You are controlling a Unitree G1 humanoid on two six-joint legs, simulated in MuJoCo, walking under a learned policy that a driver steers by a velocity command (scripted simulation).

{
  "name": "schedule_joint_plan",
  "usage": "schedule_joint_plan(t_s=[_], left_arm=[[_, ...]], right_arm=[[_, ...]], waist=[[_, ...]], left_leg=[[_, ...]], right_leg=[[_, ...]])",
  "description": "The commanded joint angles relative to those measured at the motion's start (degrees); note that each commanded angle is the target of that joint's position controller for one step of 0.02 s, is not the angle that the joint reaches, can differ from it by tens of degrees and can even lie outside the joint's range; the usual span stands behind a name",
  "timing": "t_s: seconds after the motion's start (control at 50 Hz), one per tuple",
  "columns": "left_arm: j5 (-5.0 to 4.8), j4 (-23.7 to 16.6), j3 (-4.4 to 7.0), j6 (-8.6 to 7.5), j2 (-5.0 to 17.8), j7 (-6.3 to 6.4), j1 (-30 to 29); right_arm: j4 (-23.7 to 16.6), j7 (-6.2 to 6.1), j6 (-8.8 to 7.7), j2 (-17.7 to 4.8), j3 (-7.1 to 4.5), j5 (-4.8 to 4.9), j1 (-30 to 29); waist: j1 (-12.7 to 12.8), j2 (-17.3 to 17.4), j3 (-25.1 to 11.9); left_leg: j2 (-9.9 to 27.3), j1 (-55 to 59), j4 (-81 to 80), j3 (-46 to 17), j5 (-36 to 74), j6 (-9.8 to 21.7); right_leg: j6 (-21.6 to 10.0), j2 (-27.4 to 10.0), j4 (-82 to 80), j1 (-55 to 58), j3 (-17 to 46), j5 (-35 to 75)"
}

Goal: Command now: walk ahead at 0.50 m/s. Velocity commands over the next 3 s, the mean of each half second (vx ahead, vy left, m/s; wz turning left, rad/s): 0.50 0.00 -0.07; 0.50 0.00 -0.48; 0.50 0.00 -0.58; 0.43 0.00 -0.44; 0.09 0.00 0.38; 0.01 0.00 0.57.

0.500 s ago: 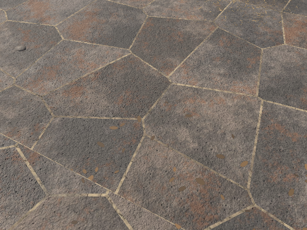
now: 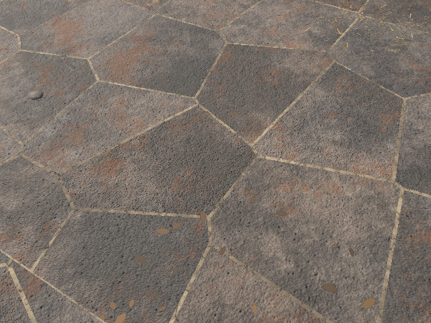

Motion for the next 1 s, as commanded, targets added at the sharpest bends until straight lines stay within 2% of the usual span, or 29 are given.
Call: schedule_joint_plan(t_s=[0.02,0.08,0.16,0.2,0.28,0.32,0.34,0.38,0.4,0.42,0.44,0.46,0.48,0.5,0.54,0.6,0.64,0.78,0.8,0.82,0.84,0.86,0.88,0.9,0.92,0.94,0.96,0.98,1.0], left_arm=[[0.08,-2.06,1.59,-1.02,7.96,1.17,0.08],[-0.57,-1.00,1.69,-0.16,8.87,2.19,1.53],[-1.02,1.30,1.81,0.58,9.16,2.39,4.72],[-0.54,3.01,1.93,0.91,8.73,2.43,6.78],[-0.29,3.24,2.03,1.78,8.45,2.64,8.92],[-0.47,2.28,1.99,1.94,8.67,2.57,6.60],[-1.22,3.17,2.10,1.83,8.75,3.13,7.52],[-0.98,0.68,2.15,1.88,9.55,2.78,1.12],[-1.18,0.36,0.76,2.34,3.84,1.70,7.74],[-0.97,0.53,-0.63,1.93,-1.23,1.65,9.14],[-3.27,-2.88,0.13,1.53,2.10,2.06,3.73],[-4.67,-4.85,1.56,1.80,7.03,2.84,-2.81],[-4.68,-5.45,1.57,2.21,5.77,3.13,-3.62],[-3.50,-4.82,1.93,2.97,5.97,3.06,-3.21],[-2.47,-5.06,2.42,3.23,4.19,1.76,-2.19],[-1.67,-7.25,2.40,2.11,2.49,0.16,-8.68],[-1.62,-6.36,2.00,2.03,0.61,-1.35,-8.44],[-1.76,-9.57,0.95,3.36,2.27,-3.72,-18.99],[-1.59,-8.61,1.08,3.14,2.70,-3.77,-15.86],[-1.07,-6.40,2.02,2.91,4.15,-3.49,-7.58],[-0.55,-2.62,3.49,2.91,6.69,-3.09,5.40],[-0.54,0.27,4.31,3.02,9.24,-2.08,12.38],[0.35,-2.26,4.05,2.30,13.70,-1.39,9.05],[-0.43,-4.71,3.88,3.00,11.46,-1.10,7.63],[-0.05,-5.46,3.97,2.47,14.07,-0.70,5.58],[-0.15,-6.38,3.26,2.38,10.71,-0.15,-0.62],[0.99,-8.48,2.53,1.75,9.95,0.84,-6.14],[0.63,-9.55,2.10,1.37,8.40,0.98,-9.89],[0.14,-9.68,2.06,1.22,8.02,1.17,-10.49]], right_arm=[[-2.90,-0.62,0.64,-3.24,-1.12,-0.59,0.88],[-4.68,0.08,0.04,-2.88,-1.28,-1.23,-4.07],[-6.49,0.96,-0.80,-1.32,-0.54,-0.70,-11.15],[-6.09,1.85,-0.96,-3.34,-1.18,-0.40,-9.41],[-8.01,3.58,-2.24,-3.55,-1.09,-0.55,-15.21],[-7.66,4.63,-2.66,-3.89,-1.31,-0.16,-12.65],[-7.00,5.08,-3.09,-4.89,-1.87,0.57,-10.17],[-1.76,5.41,-3.97,-7.26,-3.06,-0.41,2.91],[0.90,5.57,-4.33,-11.37,-4.50,-0.73,9.29],[3.07,5.91,-4.08,-10.84,-4.52,0.47,14.15],[4.31,6.15,-3.84,-8.40,-3.88,2.03,13.57],[2.97,6.09,-3.81,-5.37,-2.90,1.27,7.93],[3.07,6.23,-3.88,-4.48,-2.61,0.36,4.90],[1.89,5.93,-4.28,-2.56,-2.04,-0.14,1.91],[1.39,4.52,-5.11,-2.50,-1.84,-1.02,-2.69],[2.31,1.03,-5.78,-2.05,-1.65,-0.71,-3.36],[2.37,-0.54,-5.41,-2.65,-1.76,-1.50,-1.04],[0.89,-1.97,-3.96,-1.14,-1.50,-0.01,7.09],[0.22,-2.00,-3.42,-1.86,-1.57,-0.18,6.36],[-0.16,-1.69,-3.17,-2.90,-2.07,-0.07,4.43],[-0.43,-1.18,-3.34,-3.92,-2.51,0.38,1.75],[-1.89,-0.29,-3.95,-1.08,-2.25,-0.89,0.52],[-6.36,0.81,-5.30,0.07,-1.03,-0.71,8.65],[-7.15,1.29,-5.93,-3.32,-1.30,-0.63,7.33],[-10.44,1.51,-6.64,-5.35,-1.70,1.99,5.27],[-10.51,-0.17,-5.68,-5.25,-1.99,1.37,0.06],[-10.75,-0.82,-4.48,-4.46,-1.68,1.00,0.87],[-9.13,-1.35,-2.57,-4.21,-1.78,-0.77,2.15],[-9.19,-1.70,-1.58,-4.43,-2.10,-2.11,2.26]], waist=[[-1.78,-4.47,-0.19],[-0.91,-3.97,1.69],[1.43,-4.97,1.62],[0.38,-5.16,0.93],[1.76,-4.82,2.73],[-0.86,-7.02,2.11],[-2.42,-9.78,0.80],[-8.60,-9.02,-5.06],[-7.97,4.88,-11.14],[-9.10,16.70,-14.62],[-9.10,16.39,-10.84],[-8.40,7.42,-3.40],[-6.33,4.15,-0.55],[-4.92,-0.35,0.38],[-1.42,0.22,1.45],[-1.89,1.42,3.36],[-2.75,1.46,1.85],[-6.35,-2.37,6.85],[-4.52,-2.71,6.05],[0.37,-2.69,2.09],[7.82,-6.56,-3.88],[10.74,-16.51,-5.40],[3.11,-24.16,-13.60],[5.11,-19.04,-20.30],[1.57,-11.16,-19.03],[-0.67,0.47,-13.58],[-3.95,-2.48,-11.05],[-5.46,2.47,-6.11],[-5.99,1.04,-4.10]], left_leg=[[3.47,-7.01,-6.87,-2.16,6.78,-0.87],[3.28,-9.16,-18.41,-1.78,15.92,-1.71],[0.68,-4.04,-26.69,1.60,23.68,-2.39],[2.52,-9.60,-22.03,-1.64,23.09,-1.50],[1.12,-14.69,-19.01,0.96,14.79,-0.12],[-0.85,-7.65,-21.18,3.09,8.71,1.29],[1.86,-6.72,-26.24,-3.27,15.59,2.51],[-3.73,16.07,-28.57,2.19,14.94,3.12],[3.45,34.69,-38.06,-7.57,8.76,7.31],[10.90,47.46,-40.64,-22.17,-1.02,10.05],[13.73,44.34,-47.32,-29.81,-11.20,9.31],[12.19,37.24,-48.42,-24.77,-8.07,7.20],[13.11,32.69,-47.04,-21.64,-5.07,8.05],[11.85,28.14,-46.44,-17.67,-3.98,8.04],[8.95,20.45,-47.04,-10.88,-4.26,6.01],[4.22,13.01,-44.22,2.11,-2.33,2.38],[3.96,9.49,-40.47,6.36,-2.29,1.87],[9.61,20.28,-21.54,6.19,-4.61,0.74],[9.60,20.99,-16.30,7.15,1.25,0.39],[9.14,18.37,-7.09,8.82,10.99,0.33],[4.32,12.81,14.29,12.93,11.25,-0.16],[-4.38,-5.09,39.95,14.96,-20.66,-1.10],[-3.26,-21.73,42.59,1.98,-24.71,-0.10],[-2.04,-22.49,42.15,-2.77,-23.21,0.00],[-2.50,-28.77,31.73,-5.31,-12.99,-0.23],[-0.85,-28.11,26.68,-3.27,-7.80,-0.92],[0.46,-26.51,22.55,-6.25,-4.44,-3.57],[2.39,-20.18,16.68,-6.48,-3.81,-6.62],[3.13,-15.65,8.81,-6.33,-4.08,-8.30]], right_leg=[[-8.75,-16.40,-12.23,4.36,14.26,11.81],[-8.04,-14.98,-13.57,5.03,10.99,11.77],[-6.99,-12.88,-13.35,5.60,6.16,13.11],[-8.11,-16.54,-9.72,12.93,7.19,17.78],[-8.37,-19.22,-3.61,19.05,8.87,18.39],[-7.20,-18.94,1.53,16.75,7.68,26.39],[-4.43,-19.02,6.47,21.87,8.93,23.95],[-2.88,-15.60,21.84,10.98,7.84,32.47],[0.48,-9.35,43.00,-3.90,5.04,18.27],[1.71,-3.34,60.05,-21.80,6.74,-20.34],[-0.74,-3.71,62.03,-31.18,11.53,-23.64],[-2.02,-5.94,59.69,-32.49,11.30,-20.48],[-2.15,-7.36,57.10,-33.89,10.91,-17.01],[-1.73,-9.91,51.49,-30.69,10.89,-14.30],[-2.24,-11.10,43.91,-24.65,9.51,-5.58],[-0.18,-7.68,24.48,-18.19,5.41,18.79],[0.95,-4.93,18.65,-11.20,2.44,31.32],[0.79,-7.63,8.29,-21.07,4.00,31.01],[0.34,-7.53,6.14,-18.27,2.53,29.05],[-1.88,-6.56,4.78,-8.06,0.68,28.14],[-6.81,-5.88,1.98,7.59,0.00,33.61],[-10.12,-7.94,5.98,23.77,3.90,42.42],[-16.57,-16.51,18.83,39.05,21.09,46.80],[-19.79,-19.74,15.48,38.26,28.14,40.12],[-21.87,-24.86,4.96,34.83,39.49,10.26],[-18.05,-24.20,-2.19,24.67,45.56,-9.44],[-20.14,-27.55,-2.12,16.14,50.32,-4.08],[-18.73,-24.15,-2.06,4.56,44.44,5.05],[-17.26,-20.23,-1.31,-1.57,37.33,9.16]])
Next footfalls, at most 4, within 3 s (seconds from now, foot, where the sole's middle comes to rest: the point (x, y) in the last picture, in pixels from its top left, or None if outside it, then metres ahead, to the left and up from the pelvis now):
0.36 left None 0.35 0.19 -0.78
0.84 right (248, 301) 0.62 -0.04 -0.92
1.26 left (216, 231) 0.90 0.07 -0.92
1.78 right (314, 226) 0.93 -0.31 -0.92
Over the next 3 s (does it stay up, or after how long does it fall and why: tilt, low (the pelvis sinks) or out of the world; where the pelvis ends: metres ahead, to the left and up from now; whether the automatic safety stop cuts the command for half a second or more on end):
stays up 1.04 -0.35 -0.14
